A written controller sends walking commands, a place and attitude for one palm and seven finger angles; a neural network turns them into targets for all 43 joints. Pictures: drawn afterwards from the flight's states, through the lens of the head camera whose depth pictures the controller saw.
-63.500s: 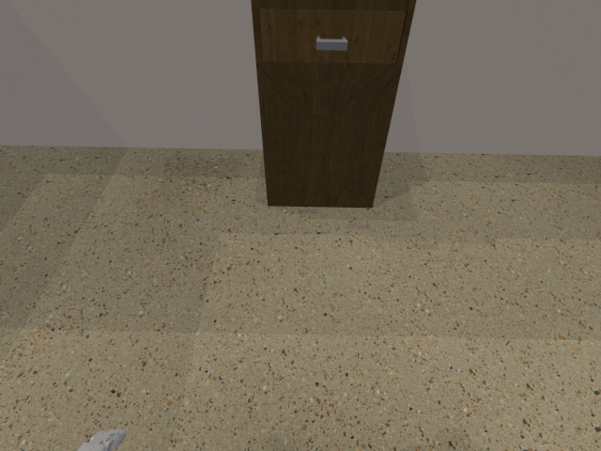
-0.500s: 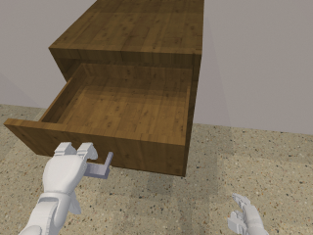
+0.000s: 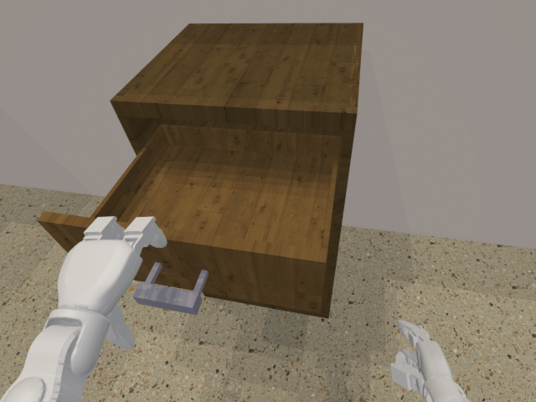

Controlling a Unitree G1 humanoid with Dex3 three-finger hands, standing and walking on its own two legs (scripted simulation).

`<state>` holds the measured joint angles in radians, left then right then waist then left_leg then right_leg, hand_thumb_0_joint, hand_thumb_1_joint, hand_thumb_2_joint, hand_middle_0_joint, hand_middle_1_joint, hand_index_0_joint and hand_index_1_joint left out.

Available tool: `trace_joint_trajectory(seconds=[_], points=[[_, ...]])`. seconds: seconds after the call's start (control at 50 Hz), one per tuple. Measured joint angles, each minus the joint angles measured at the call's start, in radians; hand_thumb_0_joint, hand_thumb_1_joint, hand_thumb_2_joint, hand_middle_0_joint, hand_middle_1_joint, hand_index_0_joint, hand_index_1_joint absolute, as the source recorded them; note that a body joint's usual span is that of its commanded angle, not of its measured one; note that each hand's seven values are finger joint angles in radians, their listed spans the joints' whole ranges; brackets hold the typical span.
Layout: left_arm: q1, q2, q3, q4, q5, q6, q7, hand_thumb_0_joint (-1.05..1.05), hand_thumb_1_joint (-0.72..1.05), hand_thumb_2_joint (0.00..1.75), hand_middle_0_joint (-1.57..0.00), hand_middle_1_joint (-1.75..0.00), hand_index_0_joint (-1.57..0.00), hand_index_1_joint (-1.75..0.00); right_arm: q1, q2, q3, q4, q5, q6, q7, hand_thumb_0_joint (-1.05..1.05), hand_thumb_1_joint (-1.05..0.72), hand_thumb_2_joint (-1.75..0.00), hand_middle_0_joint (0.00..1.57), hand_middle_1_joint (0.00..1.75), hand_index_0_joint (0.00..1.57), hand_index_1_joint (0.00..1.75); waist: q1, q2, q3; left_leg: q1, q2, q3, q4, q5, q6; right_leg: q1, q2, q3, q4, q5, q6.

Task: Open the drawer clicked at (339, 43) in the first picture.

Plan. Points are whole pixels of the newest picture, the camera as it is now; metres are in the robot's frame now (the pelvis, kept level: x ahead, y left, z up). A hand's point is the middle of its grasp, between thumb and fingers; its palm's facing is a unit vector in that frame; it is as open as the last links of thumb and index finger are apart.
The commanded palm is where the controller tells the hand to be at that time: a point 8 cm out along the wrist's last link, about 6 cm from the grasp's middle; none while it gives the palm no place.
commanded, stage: lift the hand off the handle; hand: left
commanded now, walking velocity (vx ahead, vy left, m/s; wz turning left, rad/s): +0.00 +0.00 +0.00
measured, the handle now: (173, 285) +0.27 +0.21 +0.02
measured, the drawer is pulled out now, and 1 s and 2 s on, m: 0.30 0.30 0.30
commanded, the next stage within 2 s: draw the hand back to the body in 0.60 s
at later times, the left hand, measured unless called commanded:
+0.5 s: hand (99, 244) +0.24 +0.24 +0.17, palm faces +0.16 -0.05 -0.99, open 13.8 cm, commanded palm +0.20 +0.23 +0.22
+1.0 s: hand (80, 259) +0.22 +0.26 +0.17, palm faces +0.13 -0.06 -0.99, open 13.8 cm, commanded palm +0.18 +0.24 +0.22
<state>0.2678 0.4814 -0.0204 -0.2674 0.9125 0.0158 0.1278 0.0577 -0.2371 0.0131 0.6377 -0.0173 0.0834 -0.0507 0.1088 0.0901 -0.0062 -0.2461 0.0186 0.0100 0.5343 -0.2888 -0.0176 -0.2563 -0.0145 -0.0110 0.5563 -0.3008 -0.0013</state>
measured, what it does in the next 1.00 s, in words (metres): stands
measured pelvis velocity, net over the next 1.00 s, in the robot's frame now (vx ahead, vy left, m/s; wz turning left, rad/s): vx -0.01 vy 0.00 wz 0.01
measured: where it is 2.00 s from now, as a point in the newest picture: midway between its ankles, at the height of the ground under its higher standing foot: outside the picture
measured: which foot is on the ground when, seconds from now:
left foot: down 0.00-1.00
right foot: down 0.00-1.00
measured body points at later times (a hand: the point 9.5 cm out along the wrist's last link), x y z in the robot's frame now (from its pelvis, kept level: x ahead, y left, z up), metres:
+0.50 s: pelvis +0.00 +0.00 +0.01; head +0.00 -0.05 +0.45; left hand +0.22 +0.24 +0.22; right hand +0.23 -0.19 -0.09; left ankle +0.00 +0.13 -0.73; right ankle +0.00 -0.12 -0.73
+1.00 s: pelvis -0.01 +0.00 +0.01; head -0.01 -0.05 +0.45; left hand +0.21 +0.26 +0.22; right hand +0.22 -0.20 -0.09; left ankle +0.00 +0.13 -0.73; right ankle +0.00 -0.12 -0.73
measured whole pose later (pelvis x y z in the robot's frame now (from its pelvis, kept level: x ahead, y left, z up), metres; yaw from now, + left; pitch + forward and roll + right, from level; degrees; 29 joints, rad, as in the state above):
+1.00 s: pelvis -0.01 +0.00 +0.01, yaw +1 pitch -2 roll +0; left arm 0.24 0.60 0.15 -0.40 0.75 0.07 -0.07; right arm 0.07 -0.27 0.04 0.61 0.02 0.09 0.00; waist 0.11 0.12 0.02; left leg -0.18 0.02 0.00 0.46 -0.24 -0.02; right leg -0.19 -0.01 -0.03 0.48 -0.26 0.00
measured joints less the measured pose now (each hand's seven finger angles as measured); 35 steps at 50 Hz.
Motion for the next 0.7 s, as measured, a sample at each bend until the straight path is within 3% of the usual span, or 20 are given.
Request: trace_joint_trajectory(seconds=[0.1, 0.22, 0.36, 0.52, 0.62, 0.7], points=[[-0.028, 0.026, 0.024, -0.022, -0.011, 0.025, -0.033, 0.00, -0.49, 0.31, -0.32, -1.20, -0.35, -1.21, -0.012, 0.000, 0.011, 0.005, 0.008, 0.018, 0.008, 0.01, -0.90, -0.89, 0.20, 0.30, 0.20, 0.30, 0.005, 0.004, 0.007, 0.031, -0.001, -0.002, -0.029, 0.012, 0.000, 0.031, -0.001, -0.002, -0.027, 0.011, 0.000], [-0.065, 0.043, 0.034, -0.036, -0.056, 0.080, -0.116, 0.00, -0.49, 0.31, -0.31, -1.20, -0.33, -1.20, -0.015, -0.009, 0.021, -0.005, 0.021, 0.029, 0.014, 0.01, -0.90, -0.89, 0.21, 0.30, 0.20, 0.30, 0.001, 0.013, 0.021, 0.061, -0.004, -0.008, -0.061, 0.030, 0.001, 0.066, -0.003, -0.009, -0.063, 0.027, 0.002], [-0.062, 0.062, 0.018, -0.127, -0.068, 0.047, -0.153, 0.00, -0.49, 0.31, -0.32, -1.20, -0.32, -1.20, -0.009, -0.018, 0.030, -0.017, 0.017, 0.024, 0.021, 0.01, -0.90, -0.89, 0.20, 0.30, 0.20, 0.30, -0.003, 0.021, 0.020, 0.082, -0.004, -0.005, -0.084, 0.039, 0.002, 0.087, -0.003, -0.006, -0.088, 0.039, 0.004], [-0.108, 0.109, 0.094, -0.119, -0.121, 0.080, -0.181, 0.00, -0.49, 0.30, -0.32, -1.20, -0.32, -1.20, -0.011, -0.025, 0.029, -0.009, 0.032, 0.027, 0.041, 0.01, -0.90, -0.89, 0.20, 0.30, 0.20, 0.30, 0.001, 0.027, 0.027, 0.093, -0.003, -0.008, -0.100, 0.052, 0.000, 0.096, -0.002, -0.009, -0.098, 0.047, 0.001], [-0.114, 0.100, 0.100, -0.110, -0.142, 0.101, -0.232, 0.00, -0.49, 0.31, -0.31, -1.20, -0.32, -1.20, -0.011, -0.032, 0.030, -0.016, 0.038, 0.023, 0.044, 0.02, -0.90, -0.89, 0.20, 0.30, 0.20, 0.30, -0.005, 0.034, 0.027, 0.088, -0.006, -0.013, -0.104, 0.059, 0.000, 0.093, -0.004, -0.015, -0.101, 0.051, 0.002], [-0.083, 0.082, 0.065, -0.136, -0.139, 0.070, -0.253, -0.01, -0.49, 0.31, -0.31, -1.20, -0.32, -1.20, -0.004, -0.035, 0.032, -0.033, 0.032, 0.014, 0.044, 0.02, -0.90, -0.89, 0.20, 0.30, 0.20, 0.30, -0.009, 0.031, 0.028, 0.080, -0.006, -0.014, -0.100, 0.060, 0.000, 0.085, -0.005, -0.015, -0.098, 0.052, 0.002]])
